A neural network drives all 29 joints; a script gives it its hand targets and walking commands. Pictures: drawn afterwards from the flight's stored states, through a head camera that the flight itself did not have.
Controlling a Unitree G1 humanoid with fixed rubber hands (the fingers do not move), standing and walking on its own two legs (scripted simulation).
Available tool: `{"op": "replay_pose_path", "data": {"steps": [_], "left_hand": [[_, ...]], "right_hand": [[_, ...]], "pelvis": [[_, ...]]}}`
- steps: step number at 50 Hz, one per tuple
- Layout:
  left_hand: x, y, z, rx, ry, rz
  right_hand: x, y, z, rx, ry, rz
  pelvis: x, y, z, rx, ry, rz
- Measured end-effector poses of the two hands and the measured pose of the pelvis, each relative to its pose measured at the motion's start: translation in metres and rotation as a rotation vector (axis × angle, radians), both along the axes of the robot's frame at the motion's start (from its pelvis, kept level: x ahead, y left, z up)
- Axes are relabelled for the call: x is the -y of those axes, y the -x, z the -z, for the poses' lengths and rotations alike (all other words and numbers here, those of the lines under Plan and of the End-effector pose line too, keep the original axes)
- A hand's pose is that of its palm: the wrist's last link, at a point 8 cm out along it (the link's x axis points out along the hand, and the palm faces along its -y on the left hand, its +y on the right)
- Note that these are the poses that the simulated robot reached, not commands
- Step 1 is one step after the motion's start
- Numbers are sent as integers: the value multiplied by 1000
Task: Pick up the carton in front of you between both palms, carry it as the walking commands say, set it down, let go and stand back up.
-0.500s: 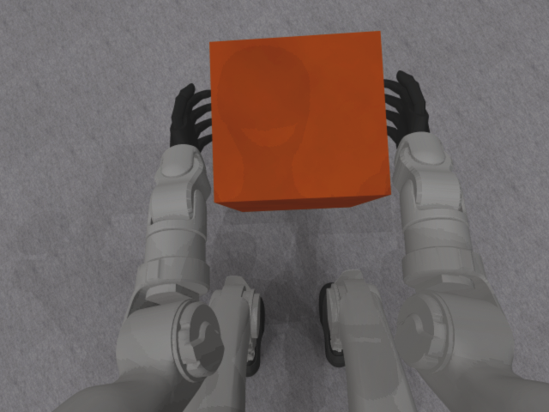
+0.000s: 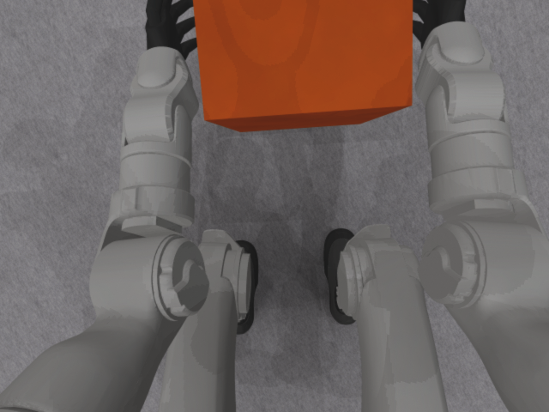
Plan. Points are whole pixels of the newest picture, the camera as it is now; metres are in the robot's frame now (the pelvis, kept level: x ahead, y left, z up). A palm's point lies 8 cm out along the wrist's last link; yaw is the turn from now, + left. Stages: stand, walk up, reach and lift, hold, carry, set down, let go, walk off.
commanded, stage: set down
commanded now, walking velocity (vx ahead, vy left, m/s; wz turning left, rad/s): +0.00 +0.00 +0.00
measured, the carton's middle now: (298, 45) +0.55 -0.03 -0.21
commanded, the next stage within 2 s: none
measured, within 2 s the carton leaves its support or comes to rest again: rests again in 0.60 s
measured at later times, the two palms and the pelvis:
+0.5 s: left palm (193, 55) +0.56 +0.11 -0.23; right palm (413, 33) +0.56 -0.19 -0.22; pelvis +0.01 +0.00 -0.07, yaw +0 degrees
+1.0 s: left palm (194, 64) +0.55 +0.12 -0.24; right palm (413, 45) +0.55 -0.19 -0.24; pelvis -0.01 +0.00 -0.08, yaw +0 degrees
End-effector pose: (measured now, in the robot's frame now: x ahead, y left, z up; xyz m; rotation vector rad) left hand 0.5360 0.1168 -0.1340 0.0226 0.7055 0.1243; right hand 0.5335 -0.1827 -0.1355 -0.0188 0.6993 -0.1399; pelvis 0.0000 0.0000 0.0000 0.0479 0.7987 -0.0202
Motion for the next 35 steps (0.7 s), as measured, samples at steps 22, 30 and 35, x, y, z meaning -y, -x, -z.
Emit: {"op": "replay_pose_path", "data": {"steps": [22,30,35], "left_hand": [[3,-25,93,-22,8,13],[1,-17,101,-43,12,24],[1,-15,107,-42,33,39]], "right_hand": [[4,-27,88,-23,13,-18],[4,-19,95,-44,7,-37],[6,-16,104,-47,11,-38]], "pelvis": [[-4,-6,66,110,9,-12],[-5,0,72,139,14,-18],[-4,5,76,172,16,-25]]}}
